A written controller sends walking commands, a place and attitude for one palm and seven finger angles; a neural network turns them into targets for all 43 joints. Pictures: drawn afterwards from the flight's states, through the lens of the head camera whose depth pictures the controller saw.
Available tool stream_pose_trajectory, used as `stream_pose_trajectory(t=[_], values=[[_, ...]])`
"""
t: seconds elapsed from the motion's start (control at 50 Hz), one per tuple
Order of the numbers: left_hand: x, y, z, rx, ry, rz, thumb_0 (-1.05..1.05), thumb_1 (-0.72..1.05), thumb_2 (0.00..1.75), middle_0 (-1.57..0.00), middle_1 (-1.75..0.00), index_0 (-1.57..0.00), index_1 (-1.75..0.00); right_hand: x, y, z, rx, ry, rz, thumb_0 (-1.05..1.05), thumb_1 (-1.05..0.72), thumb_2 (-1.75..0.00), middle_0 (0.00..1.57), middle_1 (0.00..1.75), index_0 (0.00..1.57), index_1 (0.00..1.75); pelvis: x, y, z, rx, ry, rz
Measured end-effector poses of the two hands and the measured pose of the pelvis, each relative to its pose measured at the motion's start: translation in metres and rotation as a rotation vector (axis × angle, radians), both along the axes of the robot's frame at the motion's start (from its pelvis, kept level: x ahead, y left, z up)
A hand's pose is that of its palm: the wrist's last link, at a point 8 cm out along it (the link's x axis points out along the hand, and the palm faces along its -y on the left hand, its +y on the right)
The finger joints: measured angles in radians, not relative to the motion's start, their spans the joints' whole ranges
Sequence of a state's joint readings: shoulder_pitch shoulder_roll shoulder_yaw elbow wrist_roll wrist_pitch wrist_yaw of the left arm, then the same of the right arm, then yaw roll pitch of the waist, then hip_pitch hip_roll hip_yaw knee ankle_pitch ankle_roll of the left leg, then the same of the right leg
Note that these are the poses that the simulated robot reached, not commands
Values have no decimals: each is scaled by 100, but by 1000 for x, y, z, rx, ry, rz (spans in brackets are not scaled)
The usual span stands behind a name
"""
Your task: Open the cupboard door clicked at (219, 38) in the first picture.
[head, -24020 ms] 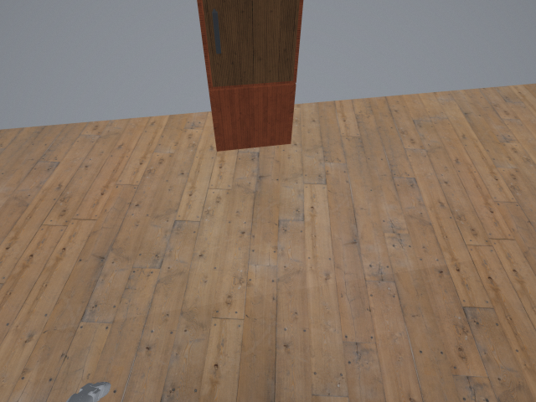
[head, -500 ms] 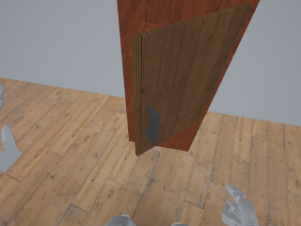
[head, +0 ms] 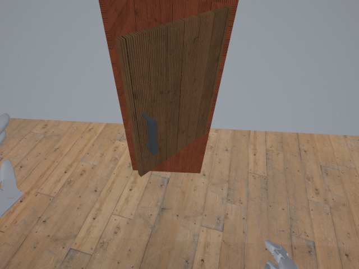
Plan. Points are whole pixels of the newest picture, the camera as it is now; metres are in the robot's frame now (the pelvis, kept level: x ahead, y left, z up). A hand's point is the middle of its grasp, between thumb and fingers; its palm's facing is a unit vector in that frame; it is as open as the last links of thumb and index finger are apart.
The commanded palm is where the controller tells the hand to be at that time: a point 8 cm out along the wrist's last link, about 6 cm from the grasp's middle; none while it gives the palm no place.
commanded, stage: stop stepping back and stand still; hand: left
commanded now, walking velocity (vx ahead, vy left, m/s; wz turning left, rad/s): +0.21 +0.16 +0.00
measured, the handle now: (149, 134) +0.55 +0.14 -0.08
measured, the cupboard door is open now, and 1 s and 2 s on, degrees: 43 43 43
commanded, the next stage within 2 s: let the arm hang, fingers relaxed in 0.68 s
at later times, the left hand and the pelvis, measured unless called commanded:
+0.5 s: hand out of the picture +0.14 +0.29 +0.16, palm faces +0.48 -0.75 -0.46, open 7.4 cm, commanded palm +0.08 +0.32 +0.18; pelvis -0.06 +0.01 +0.00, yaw +1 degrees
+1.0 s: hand out of the picture +0.06 +0.23 -0.12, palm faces -0.01 -0.94 -0.33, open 7.4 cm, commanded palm none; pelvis -0.07 +0.01 -0.01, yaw +2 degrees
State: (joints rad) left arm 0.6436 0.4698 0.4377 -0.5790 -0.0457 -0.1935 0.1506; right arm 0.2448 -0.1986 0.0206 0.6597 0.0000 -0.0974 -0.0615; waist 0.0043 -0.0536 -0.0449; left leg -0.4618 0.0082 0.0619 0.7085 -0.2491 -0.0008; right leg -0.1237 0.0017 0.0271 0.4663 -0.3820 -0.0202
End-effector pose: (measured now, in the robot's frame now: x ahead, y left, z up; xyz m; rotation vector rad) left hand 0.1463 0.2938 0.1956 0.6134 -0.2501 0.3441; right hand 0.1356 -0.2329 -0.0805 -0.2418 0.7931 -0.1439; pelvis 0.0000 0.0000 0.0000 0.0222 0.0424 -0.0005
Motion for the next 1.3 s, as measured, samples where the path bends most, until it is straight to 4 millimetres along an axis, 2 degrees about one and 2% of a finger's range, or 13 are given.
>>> stream_pose_trajectory(t=[0.14,0.32,0.48,0.58,0.68,0.78,0.82,0.9,0.98,1.06,1.12,1.18,1.3], values=[[-3,13,-13,-47,-45,49,1,89,90,-22,-30,-22,-30,-38,-34,-6,-62,-17,-108,1,-91,-90,20,30,21,30,-15,3,-8,2,-40,12],[-43,1,-18,-62,-17,-7,1,89,90,-22,-30,-22,-30,-61,-19,1,-37,-42,-80,1,-91,-90,20,30,20,30,-41,4,-5,-46,-66,17],[-54,31,-13,-53,-45,88,1,89,90,-22,-30,-22,-30,-51,18,3,-2,-81,-14,1,-91,-90,20,30,21,30,-56,15,-1,-31,-68,9],[-55,23,-17,-69,13,101,1,89,90,-21,-30,-21,-30,-43,36,4,59,-119,35,1,-90,-90,20,30,21,30,-67,12,2,-24,-59,23],[-68,9,-19,-76,61,58,1,89,90,-22,-30,-21,-30,-39,34,5,60,-109,51,1,-90,-90,21,30,21,30,-64,9,3,-51,-50,15],[-64,19,-23,-101,28,78,1,89,90,-22,-30,-22,-30,-37,20,6,1,-88,27,1,-90,-90,20,30,21,30,-56,12,2,-58,-71,11],[-51,28,-49,-124,103,84,1,89,90,-22,-30,-21,-30,-36,13,0,6,-79,48,1,-90,-90,20,30,21,30,-58,14,-1,-53,-56,23],[-39,31,-163,-259,590,145,0,90,90,-20,-30,-20,-30,-43,-7,-26,5,27,44,1,-90,-90,20,30,21,30,-70,17,-10,-18,-43,27],[-87,-5,-264,-396,1043,156,0,91,90,-20,-30,-20,-30,-75,-22,-39,2,149,0,1,-91,-90,20,30,21,30,-74,13,-10,-23,-51,31],[-148,-47,-326,-548,1327,161,1,91,90,-21,-30,-20,-30,-120,-35,-42,-39,332,-41,1,-91,-90,20,30,21,30,-68,8,-9,-40,-67,41],[-186,-64,-347,-628,1467,202,1,92,90,-21,-30,-21,-30,-153,-39,-41,-68,466,-71,1,-91,-90,20,30,21,30,-65,6,-6,-43,-75,44],[-216,-67,-351,-671,1558,262,1,93,90,-21,-30,-21,-30,-177,-37,-40,-73,575,-85,1,-91,-90,20,30,20,30,-63,4,-2,-43,-66,48],[-254,-49,-337,-654,1640,400,1,92,90,-21,-30,-21,-30,-190,-25,-49,-28,655,-88,1,-91,-90,20,30,20,30,-59,3,2,-41,-58,53]])
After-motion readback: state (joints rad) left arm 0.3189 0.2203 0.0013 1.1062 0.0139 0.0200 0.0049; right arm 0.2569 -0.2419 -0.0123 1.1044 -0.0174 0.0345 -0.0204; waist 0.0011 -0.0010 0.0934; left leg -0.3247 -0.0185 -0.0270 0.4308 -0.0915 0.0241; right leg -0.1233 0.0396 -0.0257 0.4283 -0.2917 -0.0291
